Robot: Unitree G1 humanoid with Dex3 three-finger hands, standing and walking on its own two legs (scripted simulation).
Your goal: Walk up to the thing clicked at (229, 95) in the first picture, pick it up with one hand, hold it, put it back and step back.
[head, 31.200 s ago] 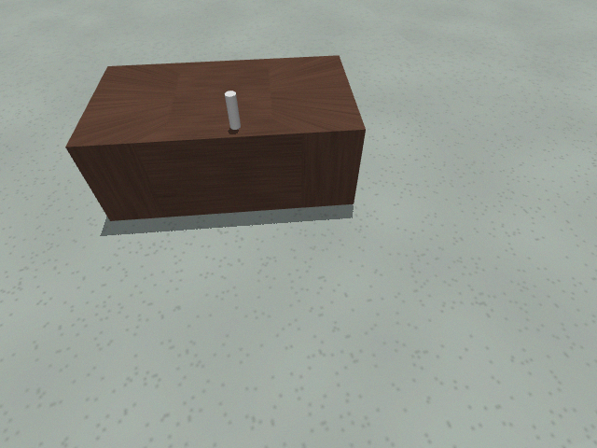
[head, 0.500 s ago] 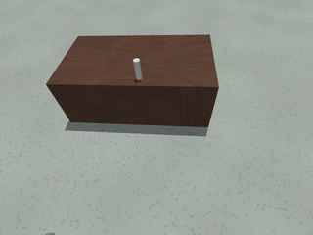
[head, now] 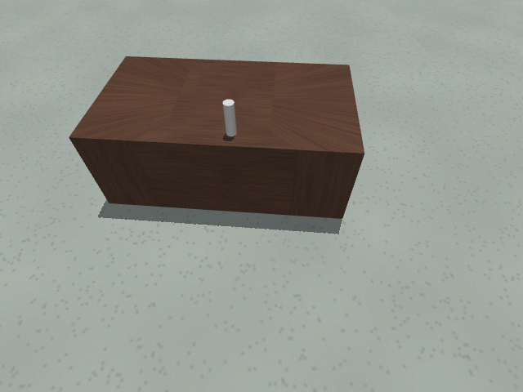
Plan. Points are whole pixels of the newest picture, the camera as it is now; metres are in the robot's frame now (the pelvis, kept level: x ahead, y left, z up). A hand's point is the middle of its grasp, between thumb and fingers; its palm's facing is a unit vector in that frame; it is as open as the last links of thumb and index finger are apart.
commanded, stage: step back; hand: left
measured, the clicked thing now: (230, 118) +1.05 +0.17 -0.27
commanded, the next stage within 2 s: stand in 0.36 s
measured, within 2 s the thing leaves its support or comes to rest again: neither
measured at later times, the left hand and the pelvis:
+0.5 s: hand out of the picture +0.13 +0.26 -0.13, palm faces -0.04 -0.94 -0.35, open 7.4 cm; pelvis +0.02 +0.01 +0.02, yaw -2 degrees
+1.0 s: hand out of the picture +0.08 +0.26 -0.14, palm faces -0.06 -0.94 -0.34, open 7.4 cm; pelvis +0.00 +0.00 +0.02, yaw -2 degrees
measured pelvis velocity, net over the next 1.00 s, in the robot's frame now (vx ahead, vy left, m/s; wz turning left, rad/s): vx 0.00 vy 0.00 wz -0.03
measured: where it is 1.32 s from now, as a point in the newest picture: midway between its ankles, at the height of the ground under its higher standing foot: outside the picture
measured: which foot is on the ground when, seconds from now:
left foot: down 0.00-1.00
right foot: down 0.00-1.00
